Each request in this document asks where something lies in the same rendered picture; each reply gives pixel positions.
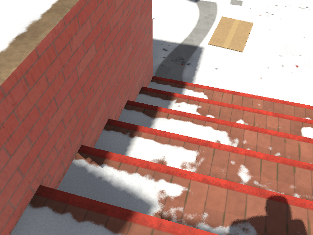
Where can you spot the stairs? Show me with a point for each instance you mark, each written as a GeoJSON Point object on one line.
{"type": "Point", "coordinates": [222, 161]}

